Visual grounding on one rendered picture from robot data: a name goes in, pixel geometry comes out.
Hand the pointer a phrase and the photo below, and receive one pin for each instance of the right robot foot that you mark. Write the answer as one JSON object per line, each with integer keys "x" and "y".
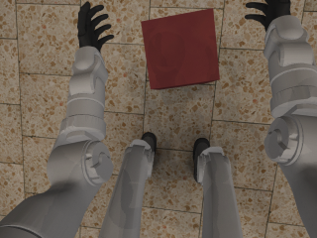
{"x": 200, "y": 145}

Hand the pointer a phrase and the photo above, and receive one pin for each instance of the robot left upper arm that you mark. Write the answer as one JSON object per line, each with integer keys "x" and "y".
{"x": 76, "y": 172}

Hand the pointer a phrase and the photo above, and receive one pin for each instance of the robot right hand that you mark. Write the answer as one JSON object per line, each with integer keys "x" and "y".
{"x": 272, "y": 10}

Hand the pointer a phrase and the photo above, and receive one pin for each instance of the left robot foot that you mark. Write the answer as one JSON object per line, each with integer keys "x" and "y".
{"x": 151, "y": 139}

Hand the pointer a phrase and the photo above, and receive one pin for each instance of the robot right upper arm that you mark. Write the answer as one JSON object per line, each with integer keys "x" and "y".
{"x": 291, "y": 141}

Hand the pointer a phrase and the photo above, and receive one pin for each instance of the carton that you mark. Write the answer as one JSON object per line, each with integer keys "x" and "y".
{"x": 181, "y": 50}

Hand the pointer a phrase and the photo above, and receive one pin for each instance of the robot right forearm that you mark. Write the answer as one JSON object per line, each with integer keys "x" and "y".
{"x": 292, "y": 68}

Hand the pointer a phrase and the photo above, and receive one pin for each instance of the robot left hand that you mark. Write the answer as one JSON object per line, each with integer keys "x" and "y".
{"x": 87, "y": 35}

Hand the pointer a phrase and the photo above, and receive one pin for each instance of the robot left forearm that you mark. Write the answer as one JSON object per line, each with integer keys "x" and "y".
{"x": 84, "y": 118}

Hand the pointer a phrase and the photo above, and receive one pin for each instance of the robot foot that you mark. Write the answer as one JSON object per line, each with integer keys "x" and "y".
{"x": 200, "y": 145}
{"x": 151, "y": 139}

